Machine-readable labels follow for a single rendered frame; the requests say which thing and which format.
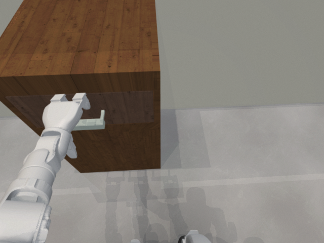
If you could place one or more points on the drawer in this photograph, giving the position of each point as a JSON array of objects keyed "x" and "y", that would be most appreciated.
[{"x": 120, "y": 107}]

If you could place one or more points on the handle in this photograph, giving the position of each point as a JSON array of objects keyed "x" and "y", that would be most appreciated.
[{"x": 91, "y": 124}]

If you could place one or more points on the robot left upper arm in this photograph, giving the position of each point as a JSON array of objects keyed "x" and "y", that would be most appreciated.
[{"x": 24, "y": 222}]

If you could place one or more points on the right robot shin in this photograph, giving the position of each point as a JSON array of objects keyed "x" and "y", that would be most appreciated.
[{"x": 192, "y": 232}]

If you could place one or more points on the left robot forearm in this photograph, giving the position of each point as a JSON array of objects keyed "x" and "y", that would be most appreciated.
[{"x": 35, "y": 179}]

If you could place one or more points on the cabinet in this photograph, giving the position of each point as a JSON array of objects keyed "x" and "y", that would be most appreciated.
[{"x": 88, "y": 46}]

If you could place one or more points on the left robot hand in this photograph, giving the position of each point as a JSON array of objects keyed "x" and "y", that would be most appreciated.
[{"x": 64, "y": 114}]

